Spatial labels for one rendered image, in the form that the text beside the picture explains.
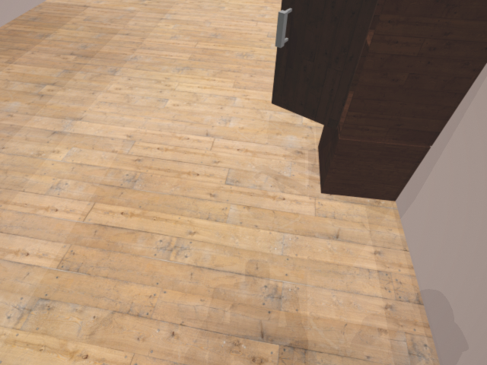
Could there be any cupboard door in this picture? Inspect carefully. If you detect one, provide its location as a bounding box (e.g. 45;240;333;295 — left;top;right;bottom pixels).
272;0;379;130

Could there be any handle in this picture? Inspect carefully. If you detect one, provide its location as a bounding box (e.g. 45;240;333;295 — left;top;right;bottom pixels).
275;8;292;48

